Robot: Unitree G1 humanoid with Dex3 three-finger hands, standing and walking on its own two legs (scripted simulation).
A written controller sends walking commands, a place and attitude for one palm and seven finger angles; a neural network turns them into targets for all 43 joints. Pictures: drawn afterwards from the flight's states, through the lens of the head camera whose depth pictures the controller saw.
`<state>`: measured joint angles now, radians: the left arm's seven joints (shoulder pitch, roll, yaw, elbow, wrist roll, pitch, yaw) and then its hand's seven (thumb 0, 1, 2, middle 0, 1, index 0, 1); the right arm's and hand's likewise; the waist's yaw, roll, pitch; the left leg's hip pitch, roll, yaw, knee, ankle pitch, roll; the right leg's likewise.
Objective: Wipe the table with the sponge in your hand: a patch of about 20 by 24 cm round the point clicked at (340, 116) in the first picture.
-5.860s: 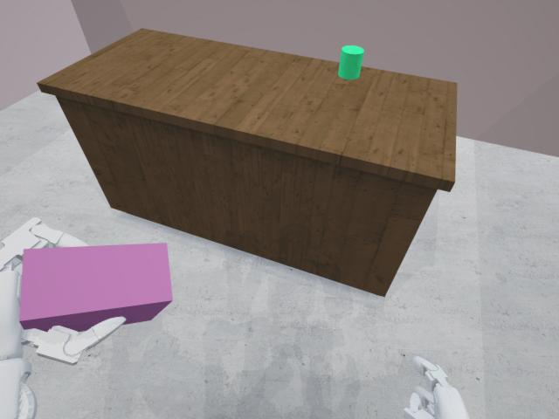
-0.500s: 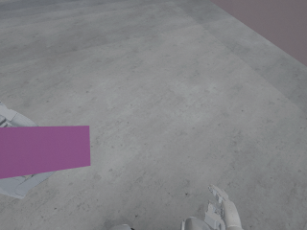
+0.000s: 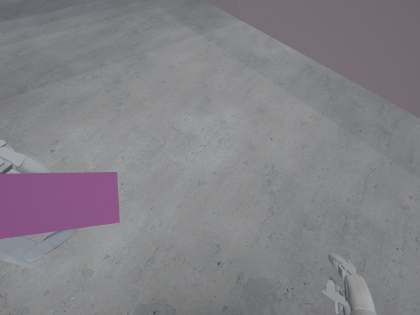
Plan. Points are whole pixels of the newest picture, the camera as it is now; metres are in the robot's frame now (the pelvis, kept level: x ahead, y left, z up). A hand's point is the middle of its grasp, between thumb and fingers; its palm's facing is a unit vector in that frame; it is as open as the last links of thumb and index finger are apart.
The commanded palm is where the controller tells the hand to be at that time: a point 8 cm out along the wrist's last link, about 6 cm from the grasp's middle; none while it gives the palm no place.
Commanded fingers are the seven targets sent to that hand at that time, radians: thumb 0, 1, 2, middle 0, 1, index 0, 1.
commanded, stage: turn to face it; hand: left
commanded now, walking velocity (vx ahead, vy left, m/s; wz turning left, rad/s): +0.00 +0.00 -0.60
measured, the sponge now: (72, 203) +0.23 +0.20 +0.17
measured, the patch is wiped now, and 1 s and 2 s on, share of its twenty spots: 0.00 0.00 0.00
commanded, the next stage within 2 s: none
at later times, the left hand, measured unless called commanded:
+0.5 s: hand (174, 212) +0.22 +0.07 +0.17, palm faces +0.03 -0.83 -0.56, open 10.1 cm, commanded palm +0.18 +0.14 +0.19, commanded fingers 0.00 0.10 1.30 -1.20 -1.60 -1.20 -1.60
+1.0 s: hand (207, 242) +0.19 +0.03 +0.18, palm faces -0.10 -0.89 -0.45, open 10.1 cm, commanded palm +0.16 +0.08 +0.19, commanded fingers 0.00 0.10 1.30 -1.20 -1.60 -1.20 -1.60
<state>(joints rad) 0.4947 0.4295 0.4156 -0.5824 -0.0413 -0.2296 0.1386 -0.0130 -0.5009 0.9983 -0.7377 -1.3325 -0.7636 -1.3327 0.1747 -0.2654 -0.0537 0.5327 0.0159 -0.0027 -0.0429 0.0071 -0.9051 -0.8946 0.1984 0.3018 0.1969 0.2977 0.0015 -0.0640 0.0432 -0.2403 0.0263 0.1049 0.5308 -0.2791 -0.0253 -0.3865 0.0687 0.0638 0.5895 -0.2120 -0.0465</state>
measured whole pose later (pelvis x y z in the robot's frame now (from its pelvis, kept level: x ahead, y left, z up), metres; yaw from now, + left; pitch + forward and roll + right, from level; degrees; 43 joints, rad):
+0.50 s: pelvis -0.06 -0.07 +0.00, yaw -19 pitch +0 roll +2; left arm 0.55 0.41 0.41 -0.59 -0.06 -0.20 0.13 -0.01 -0.50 1.00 -0.74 -1.33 -0.76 -1.33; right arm 0.12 -0.22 -0.02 0.58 0.01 0.04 0.00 0.01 -0.90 -0.89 0.20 0.30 0.20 0.30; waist -0.02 0.03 0.17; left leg -0.52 0.07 0.03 1.22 -0.43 -0.11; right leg -0.34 0.06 -0.03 0.56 -0.22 -0.10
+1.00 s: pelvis -0.13 -0.06 +0.00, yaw -35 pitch +0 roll +1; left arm 0.45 0.37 0.37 -0.52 -0.03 -0.18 0.12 -0.01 -0.50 1.00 -0.74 -1.34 -0.76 -1.33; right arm 0.19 -0.16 0.01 0.51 0.02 0.02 0.00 0.01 -0.90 -0.89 0.20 0.30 0.20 0.30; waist 0.07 0.01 0.07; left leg -0.17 0.11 0.14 0.52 -0.34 -0.06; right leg -0.52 0.04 -0.04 0.97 -0.41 0.04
